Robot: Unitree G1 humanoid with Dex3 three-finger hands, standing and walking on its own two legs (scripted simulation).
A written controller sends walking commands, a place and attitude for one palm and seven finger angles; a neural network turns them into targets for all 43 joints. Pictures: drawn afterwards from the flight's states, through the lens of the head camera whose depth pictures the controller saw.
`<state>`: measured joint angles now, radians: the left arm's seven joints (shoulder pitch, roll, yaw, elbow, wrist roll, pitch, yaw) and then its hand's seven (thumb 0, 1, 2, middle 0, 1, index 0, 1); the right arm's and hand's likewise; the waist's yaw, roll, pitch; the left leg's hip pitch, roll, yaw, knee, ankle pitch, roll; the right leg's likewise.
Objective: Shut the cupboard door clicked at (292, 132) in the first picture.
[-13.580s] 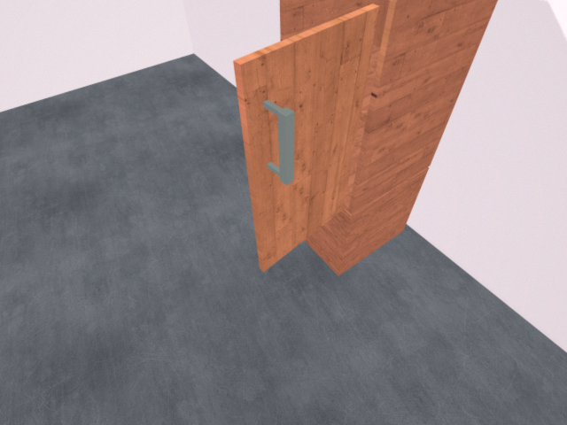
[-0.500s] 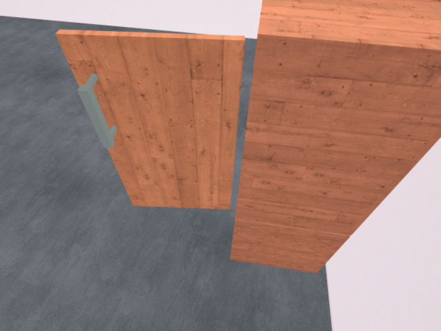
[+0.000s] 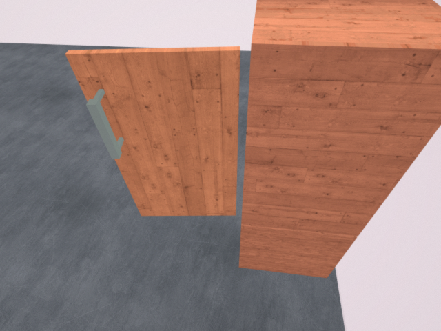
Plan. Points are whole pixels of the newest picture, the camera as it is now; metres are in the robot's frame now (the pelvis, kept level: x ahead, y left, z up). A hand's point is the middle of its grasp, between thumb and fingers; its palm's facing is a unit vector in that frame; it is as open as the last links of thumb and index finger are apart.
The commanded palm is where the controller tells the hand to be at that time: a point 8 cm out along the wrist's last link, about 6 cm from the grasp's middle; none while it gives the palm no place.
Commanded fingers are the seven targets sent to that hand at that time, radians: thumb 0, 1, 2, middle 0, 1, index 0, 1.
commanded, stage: look again from close up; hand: left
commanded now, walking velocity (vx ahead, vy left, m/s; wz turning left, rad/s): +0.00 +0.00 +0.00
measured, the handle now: (108, 125) +0.51 +0.29 +0.09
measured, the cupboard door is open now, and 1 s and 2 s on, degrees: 97 97 97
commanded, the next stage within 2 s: shuffle to correct the standing spot in 0.36 s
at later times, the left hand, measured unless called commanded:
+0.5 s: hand out of the picture +0.00 +0.17 -0.17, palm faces +0.01 -0.98 -0.19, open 7.4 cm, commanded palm none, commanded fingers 0.00 0.90 0.90 -0.20 -0.30 -0.20 -0.30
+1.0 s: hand out of the picture +0.09 +0.20 -0.18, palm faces +0.06 -0.97 -0.23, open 7.4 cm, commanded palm none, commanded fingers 0.00 0.90 0.90 -0.20 -0.30 -0.20 -0.30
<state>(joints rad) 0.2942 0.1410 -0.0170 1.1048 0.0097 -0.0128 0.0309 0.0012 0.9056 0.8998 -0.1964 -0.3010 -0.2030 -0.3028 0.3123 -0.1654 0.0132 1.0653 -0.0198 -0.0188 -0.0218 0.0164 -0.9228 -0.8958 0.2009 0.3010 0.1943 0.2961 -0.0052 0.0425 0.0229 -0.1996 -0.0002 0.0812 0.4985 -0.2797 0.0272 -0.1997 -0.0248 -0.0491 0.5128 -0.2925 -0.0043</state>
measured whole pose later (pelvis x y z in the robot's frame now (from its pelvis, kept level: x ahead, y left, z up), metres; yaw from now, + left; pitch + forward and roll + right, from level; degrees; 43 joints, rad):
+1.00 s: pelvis +0.07 +0.02 -0.01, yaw +0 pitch +0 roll +1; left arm 0.26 0.16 0.04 1.04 0.02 -0.03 0.02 0.00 0.91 0.90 -0.19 -0.30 -0.20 -0.30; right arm 0.35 -0.16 0.01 1.08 -0.02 -0.02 -0.02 0.01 -0.91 -0.90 0.20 0.30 0.19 0.30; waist 0.02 0.02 0.07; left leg -0.20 -0.04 0.09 0.68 -0.45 0.04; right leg -0.27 -0.05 -0.12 0.64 -0.31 -0.04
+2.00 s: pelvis +0.08 +0.09 +0.00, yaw -1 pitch -1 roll -1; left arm 0.25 0.20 0.00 0.94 0.02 0.02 0.03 0.00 0.90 0.90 -0.20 -0.30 -0.20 -0.30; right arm 0.24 -0.17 -0.01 0.99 -0.02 0.01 -0.01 0.01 -0.91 -0.90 0.20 0.30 0.20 0.30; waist -0.01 -0.01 0.04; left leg -0.31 0.02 0.06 0.57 -0.23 0.03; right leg -0.20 -0.03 -0.05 0.54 -0.31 0.02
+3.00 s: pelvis +0.08 +0.11 +0.00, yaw -2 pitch -1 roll +0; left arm 0.31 0.17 -0.01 1.08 0.02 0.00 0.04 0.00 0.91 0.90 -0.20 -0.30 -0.20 -0.30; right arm 0.24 -0.16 -0.01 1.12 -0.01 0.00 0.00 0.01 -0.91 -0.90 0.20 0.30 0.19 0.30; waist 0.00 -0.01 0.04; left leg -0.26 -0.03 0.10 0.42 -0.15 0.06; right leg -0.18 -0.07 -0.02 0.45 -0.25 0.05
